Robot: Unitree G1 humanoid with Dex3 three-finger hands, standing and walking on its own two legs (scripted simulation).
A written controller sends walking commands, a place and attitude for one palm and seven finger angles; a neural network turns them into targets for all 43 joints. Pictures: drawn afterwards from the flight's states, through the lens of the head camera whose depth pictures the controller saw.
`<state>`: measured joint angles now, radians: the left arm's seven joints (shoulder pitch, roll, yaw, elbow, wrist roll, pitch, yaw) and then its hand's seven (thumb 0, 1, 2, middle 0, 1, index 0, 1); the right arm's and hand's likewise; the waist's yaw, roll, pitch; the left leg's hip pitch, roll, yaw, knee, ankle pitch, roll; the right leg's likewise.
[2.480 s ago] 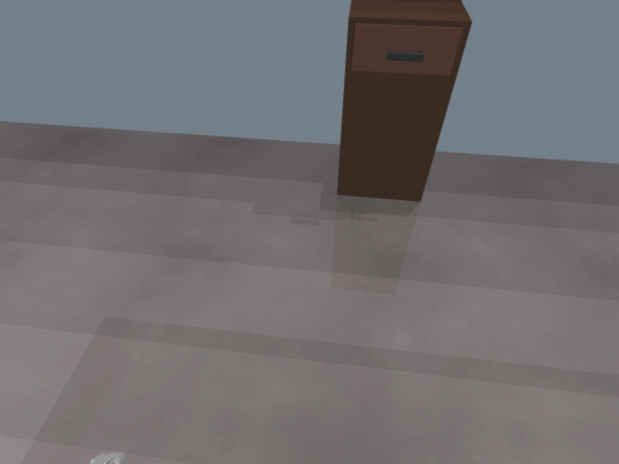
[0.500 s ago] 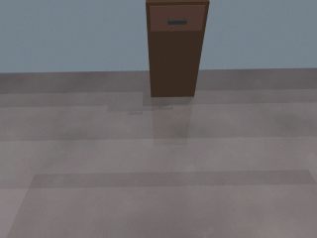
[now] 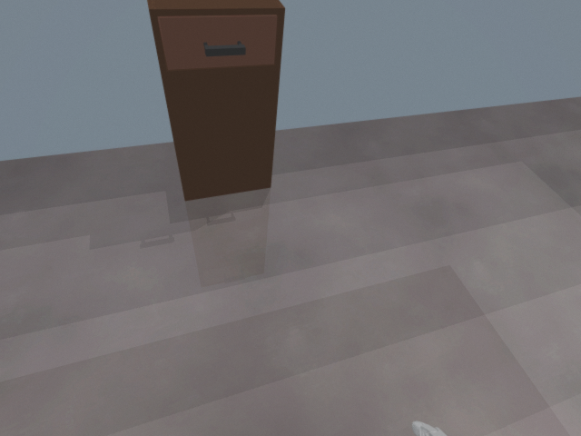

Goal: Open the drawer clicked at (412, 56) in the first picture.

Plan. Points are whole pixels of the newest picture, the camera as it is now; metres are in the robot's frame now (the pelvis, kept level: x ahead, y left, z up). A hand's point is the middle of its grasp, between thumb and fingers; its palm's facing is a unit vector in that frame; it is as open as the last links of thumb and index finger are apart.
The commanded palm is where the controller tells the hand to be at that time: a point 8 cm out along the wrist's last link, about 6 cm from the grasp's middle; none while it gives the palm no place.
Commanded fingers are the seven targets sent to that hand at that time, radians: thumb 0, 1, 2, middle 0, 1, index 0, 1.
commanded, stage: walk to a spot facing it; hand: left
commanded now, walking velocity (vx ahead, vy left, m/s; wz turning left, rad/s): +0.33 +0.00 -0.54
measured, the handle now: (224, 47) +1.20 +0.33 -0.05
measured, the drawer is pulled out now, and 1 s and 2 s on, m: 0.00 0.00 0.00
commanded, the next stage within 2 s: turn to face it in 1.10 s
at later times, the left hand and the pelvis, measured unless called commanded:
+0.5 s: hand (271, 292) +0.41 +0.06 -0.17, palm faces -0.35 -0.93 -0.14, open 7.4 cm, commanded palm none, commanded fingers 0.00 0.90 0.90 -0.20 -0.30 -0.20 -0.30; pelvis +0.21 -0.05 -0.02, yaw -16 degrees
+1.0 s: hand (248, 252) +0.50 +0.13 -0.17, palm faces -0.35 -0.92 -0.17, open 7.4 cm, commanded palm none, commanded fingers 0.00 0.90 0.90 -0.20 -0.30 -0.20 -0.30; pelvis +0.42 -0.05 +0.01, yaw -26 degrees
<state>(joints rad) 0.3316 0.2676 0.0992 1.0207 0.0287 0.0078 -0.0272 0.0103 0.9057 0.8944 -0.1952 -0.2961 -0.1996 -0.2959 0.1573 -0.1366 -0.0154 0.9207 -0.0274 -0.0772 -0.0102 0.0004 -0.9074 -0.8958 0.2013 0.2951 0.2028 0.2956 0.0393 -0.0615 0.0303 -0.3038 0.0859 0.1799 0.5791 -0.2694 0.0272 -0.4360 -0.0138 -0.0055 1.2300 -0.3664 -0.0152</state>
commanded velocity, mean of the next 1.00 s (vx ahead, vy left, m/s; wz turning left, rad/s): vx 0.33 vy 0.00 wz -0.42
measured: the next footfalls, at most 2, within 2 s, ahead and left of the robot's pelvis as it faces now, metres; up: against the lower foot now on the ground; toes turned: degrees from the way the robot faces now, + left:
right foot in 0.44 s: +0.30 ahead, -0.16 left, +0.00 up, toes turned -23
left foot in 0.84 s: +0.51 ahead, +0.03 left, +0.00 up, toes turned -12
